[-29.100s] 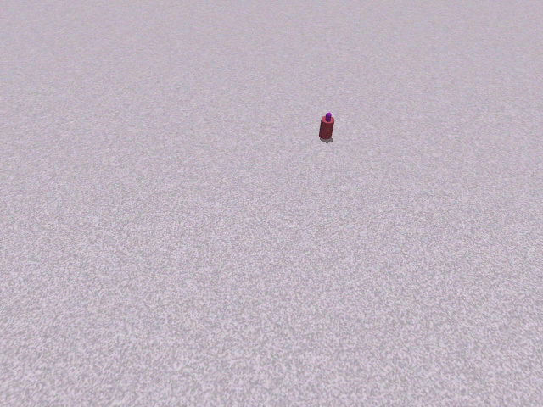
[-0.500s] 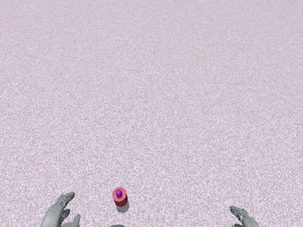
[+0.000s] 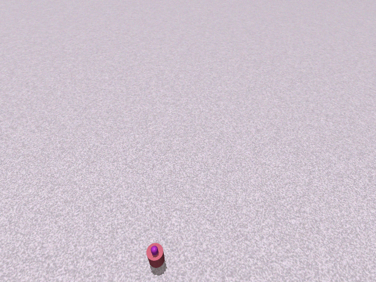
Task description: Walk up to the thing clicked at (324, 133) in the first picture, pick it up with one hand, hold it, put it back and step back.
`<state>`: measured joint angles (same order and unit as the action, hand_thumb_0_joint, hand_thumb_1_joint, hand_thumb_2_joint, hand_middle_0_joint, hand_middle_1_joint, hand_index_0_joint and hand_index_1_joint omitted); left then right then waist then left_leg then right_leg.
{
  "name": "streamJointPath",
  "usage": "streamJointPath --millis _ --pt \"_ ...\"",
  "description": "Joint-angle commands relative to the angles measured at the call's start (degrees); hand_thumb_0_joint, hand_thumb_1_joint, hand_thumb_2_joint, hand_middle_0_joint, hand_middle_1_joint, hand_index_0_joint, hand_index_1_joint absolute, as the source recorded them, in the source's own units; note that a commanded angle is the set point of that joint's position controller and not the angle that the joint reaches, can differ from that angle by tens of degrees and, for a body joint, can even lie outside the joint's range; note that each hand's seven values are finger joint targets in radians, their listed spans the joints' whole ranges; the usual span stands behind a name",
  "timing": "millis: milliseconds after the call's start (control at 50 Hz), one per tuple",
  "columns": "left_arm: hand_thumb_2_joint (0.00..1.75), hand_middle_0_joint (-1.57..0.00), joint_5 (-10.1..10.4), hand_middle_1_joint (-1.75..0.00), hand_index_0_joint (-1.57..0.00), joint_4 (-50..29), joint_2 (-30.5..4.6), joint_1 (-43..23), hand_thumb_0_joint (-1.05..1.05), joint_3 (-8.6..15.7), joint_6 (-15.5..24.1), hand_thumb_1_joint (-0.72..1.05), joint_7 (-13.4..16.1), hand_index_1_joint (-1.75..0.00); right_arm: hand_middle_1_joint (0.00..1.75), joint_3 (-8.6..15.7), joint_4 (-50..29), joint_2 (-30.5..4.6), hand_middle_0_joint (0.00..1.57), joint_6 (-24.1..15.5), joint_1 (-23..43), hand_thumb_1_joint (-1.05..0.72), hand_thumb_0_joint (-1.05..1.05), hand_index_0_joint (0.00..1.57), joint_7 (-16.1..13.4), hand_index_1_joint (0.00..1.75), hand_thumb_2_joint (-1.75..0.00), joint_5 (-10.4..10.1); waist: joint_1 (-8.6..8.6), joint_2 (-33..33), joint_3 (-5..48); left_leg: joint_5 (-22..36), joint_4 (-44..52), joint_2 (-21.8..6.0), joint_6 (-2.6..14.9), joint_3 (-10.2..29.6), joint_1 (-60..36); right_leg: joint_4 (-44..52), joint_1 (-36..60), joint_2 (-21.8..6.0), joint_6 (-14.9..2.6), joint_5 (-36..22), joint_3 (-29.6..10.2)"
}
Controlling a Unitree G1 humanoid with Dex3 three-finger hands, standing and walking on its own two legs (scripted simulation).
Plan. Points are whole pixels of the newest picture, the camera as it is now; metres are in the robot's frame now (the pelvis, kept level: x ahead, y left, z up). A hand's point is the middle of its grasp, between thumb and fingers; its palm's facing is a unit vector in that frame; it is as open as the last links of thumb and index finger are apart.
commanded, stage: stand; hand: left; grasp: from the side
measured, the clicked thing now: (155, 254) +0.39 +0.16 -0.69
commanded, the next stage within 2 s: step back in 1.54 s
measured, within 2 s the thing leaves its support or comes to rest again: neither
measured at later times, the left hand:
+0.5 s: hand out of the picture +0.02 +0.24 -0.15, palm faces -0.02 -0.94 -0.34, open 7.4 cm
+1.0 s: hand out of the picture +0.10 +0.23 -0.14, palm faces -0.01 -0.94 -0.34, open 7.4 cm
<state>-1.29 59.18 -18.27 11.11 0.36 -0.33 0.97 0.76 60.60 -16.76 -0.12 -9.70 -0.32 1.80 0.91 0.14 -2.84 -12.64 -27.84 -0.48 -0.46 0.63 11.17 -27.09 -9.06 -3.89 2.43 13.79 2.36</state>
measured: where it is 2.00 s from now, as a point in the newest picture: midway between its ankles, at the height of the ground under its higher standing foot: outside the picture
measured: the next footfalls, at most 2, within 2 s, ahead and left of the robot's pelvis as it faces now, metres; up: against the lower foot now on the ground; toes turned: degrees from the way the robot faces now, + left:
left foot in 1.82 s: +0.01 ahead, +0.11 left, +0.00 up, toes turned -2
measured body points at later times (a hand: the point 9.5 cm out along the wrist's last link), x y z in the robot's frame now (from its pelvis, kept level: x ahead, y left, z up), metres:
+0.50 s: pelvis -0.01 -0.01 +0.01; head -0.01 -0.02 +0.45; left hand +0.03 +0.29 -0.13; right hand +0.03 -0.31 -0.14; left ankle +0.03 +0.12 -0.74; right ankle +0.01 -0.15 -0.74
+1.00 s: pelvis +0.01 -0.01 +0.01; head +0.01 -0.02 +0.46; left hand +0.10 +0.28 -0.12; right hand +0.08 -0.31 -0.13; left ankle +0.03 +0.12 -0.74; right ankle +0.01 -0.15 -0.74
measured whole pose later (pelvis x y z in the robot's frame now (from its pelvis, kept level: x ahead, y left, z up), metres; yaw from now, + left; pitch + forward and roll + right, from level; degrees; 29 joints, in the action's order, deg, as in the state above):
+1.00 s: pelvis +0.01 -0.01 +0.01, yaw -1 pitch -3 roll +0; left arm -0.5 65.3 -18.5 5.7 0.4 0.4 0.1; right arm 0.3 65.6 -19.0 -0.7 -6.3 -0.2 1.0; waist 0.2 0.8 -2.6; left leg -9.3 -19.2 -1.6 -1.7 0.0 6.8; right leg -20.4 -6.0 -2.7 1.6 11.2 1.9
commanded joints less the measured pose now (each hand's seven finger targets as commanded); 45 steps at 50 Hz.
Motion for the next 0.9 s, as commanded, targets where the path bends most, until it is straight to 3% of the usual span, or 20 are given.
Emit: streamJointPath --millis 0,120,280,400,500,540,580,780,880 --pt "0.90 -0.20 -0.2 -0.30 -0.20 -1.2 -11.1 -2.3 0.00 2.1 1.7 0.90 0.6 -0.30 0.30 2.8 -2.2 -12.7 0.20 -1.2 3.0 -0.90 0.00 0.20 -0.8 0.30 -0.90 -0.3 -0.07 2.3 -0.3 -3.7 11.4 -5.6 1.63 6.8 2.4 6.6 0.8 -2.6 -3.04 0.4 -3.7" --pt "0.90 -0.20 -0.4 -0.30 -0.20 1.2 -11.6 -3.0 0.00 2.0 2.0 0.90 0.5 -0.30 0.30 2.8 -0.7 -12.5 0.20 -1.2 3.5 -0.90 0.00 0.20 -0.6 0.30 -0.90 -0.5 -0.34 1.0 0.7 -2.6 11.8 -5.4 1.49 6.4 -0.1 8.8 0.3 -3.2 -2.82 1.0 -4.1" --pt "0.90 -0.20 -0.5 -0.30 -0.20 2.3 -12.7 -3.3 0.00 1.9 2.0 0.90 0.3 -0.30 0.30 2.5 0.6 -12.3 0.20 -0.5 2.7 -0.90 0.00 0.20 0.0 0.30 -0.90 -0.6 -0.74 -1.8 -2.2 -4.9 10.7 -4.4 1.38 5.4 0.3 12.9 -4.3 -3.7 -2.76 11.6 -5.7" --pt "0.90 -0.20 -0.2 -0.30 -0.20 2.6 -13.0 -3.7 0.00 1.9 2.0 0.90 0.2 -0.30 0.30 2.5 0.9 -13.0 0.20 -0.6 2.6 -0.90 0.00 0.20 0.1 0.30 -0.90 -0.6 -0.79 -0.7 -1.4 -5.2 10.7 -4.8 1.64 5.4 0.5 12.5 -4.1 -3.7 -3.06 10.7 -6.2" --pt "0.90 -0.20 0.0 -0.30 -0.20 3.0 -13.3 -4.0 0.00 2.1 2.0 0.90 0.1 -0.30 0.30 2.3 1.1 -13.1 0.20 -0.6 2.2 -0.90 0.00 0.20 0.0 0.30 -0.90 -0.6 -0.82 -0.3 -0.5 -4.7 10.9 -5.1 1.70 5.3 0.6 11.7 -2.8 -3.7 -3.10 8.4 -6.3" --pt "0.90 -0.20 0.2 -0.30 -0.20 3.0 -13.0 -4.1 0.00 2.1 2.2 0.90 0.1 -0.30 0.30 2.3 1.1 -13.1 0.20 -0.8 2.6 -0.90 0.00 0.20 0.0 0.30 -0.90 -0.7 -0.60 0.2 1.4 -0.6 10.5 -5.4 1.80 5.0 -0.6 10.9 -0.8 -3.8 -3.15 3.0 -5.9" --pt "0.90 -0.20 0.3 -0.30 -0.20 3.3 -13.0 -4.5 0.00 2.2 2.1 0.90 0.0 -0.30 0.30 2.0 1.4 -12.9 0.20 -0.9 2.3 -0.90 0.00 0.20 -0.1 0.30 -0.90 -0.6 -0.66 0.5 0.6 -1.7 11.2 -5.6 1.80 5.1 0.6 10.4 -0.4 -3.6 -3.20 2.8 -5.7" --pt "0.90 -0.20 0.6 -0.30 -0.20 3.6 -12.1 -5.2 0.00 2.0 2.1 0.90 0.0 -0.30 0.30 1.8 2.1 -13.8 0.20 -1.5 3.4 -0.90 0.00 0.20 -0.6 0.30 -0.90 -1.0 -0.34 0.5 4.2 12.8 10.5 -6.6 1.29 4.1 -4.5 8.9 3.4 -4.0 -2.93 -11.1 -4.8" --pt "0.90 -0.20 0.6 -0.30 -0.20 3.7 -12.2 -5.9 0.00 2.0 2.0 0.90 0.0 -0.30 0.30 1.7 2.5 -13.9 0.20 -1.5 4.0 -0.90 0.00 0.20 -0.7 0.30 -0.90 -0.9 -0.54 0.1 3.7 13.0 11.0 -6.8 0.95 3.7 -5.4 9.6 3.0 -3.9 -2.65 -11.5 -4.7"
